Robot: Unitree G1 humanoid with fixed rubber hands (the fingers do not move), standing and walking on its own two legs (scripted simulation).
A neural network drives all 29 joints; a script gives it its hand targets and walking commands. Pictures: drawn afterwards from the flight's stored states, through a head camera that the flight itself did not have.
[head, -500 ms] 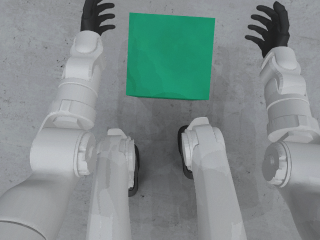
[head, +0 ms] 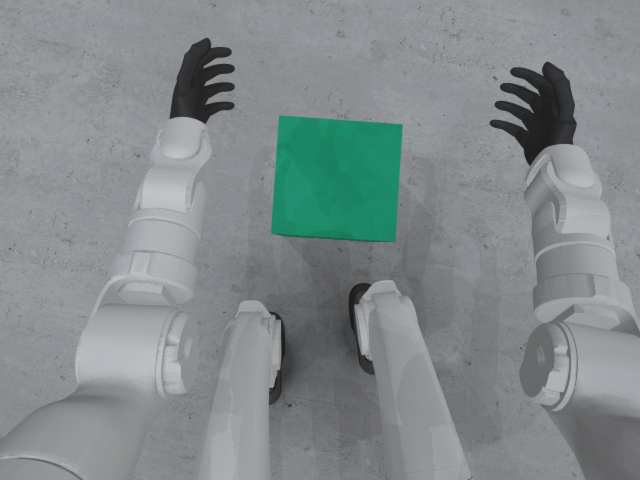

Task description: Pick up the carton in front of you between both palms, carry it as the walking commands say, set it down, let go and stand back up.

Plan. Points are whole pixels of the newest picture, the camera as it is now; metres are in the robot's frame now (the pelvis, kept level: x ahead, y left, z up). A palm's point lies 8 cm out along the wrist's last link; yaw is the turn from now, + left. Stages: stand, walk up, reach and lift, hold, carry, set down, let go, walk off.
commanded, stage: set down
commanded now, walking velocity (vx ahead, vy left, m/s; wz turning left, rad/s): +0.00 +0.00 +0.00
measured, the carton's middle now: (333, 188) +0.45 -0.06 -0.45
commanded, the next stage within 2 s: let go in 0.14 s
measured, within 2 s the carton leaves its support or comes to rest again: neither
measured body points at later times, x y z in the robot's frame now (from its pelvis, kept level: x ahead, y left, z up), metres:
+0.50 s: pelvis +0.05 -0.02 +0.13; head +0.28 -0.04 +0.52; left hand +0.42 +0.14 +0.01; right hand +0.37 -0.29 +0.02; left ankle +0.06 +0.12 -0.54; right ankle +0.10 -0.12 -0.54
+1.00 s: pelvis +0.10 +0.01 +0.20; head +0.15 +0.02 +0.65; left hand +0.30 +0.23 +0.12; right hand +0.26 -0.23 +0.12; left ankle +0.06 +0.12 -0.54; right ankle +0.10 -0.12 -0.54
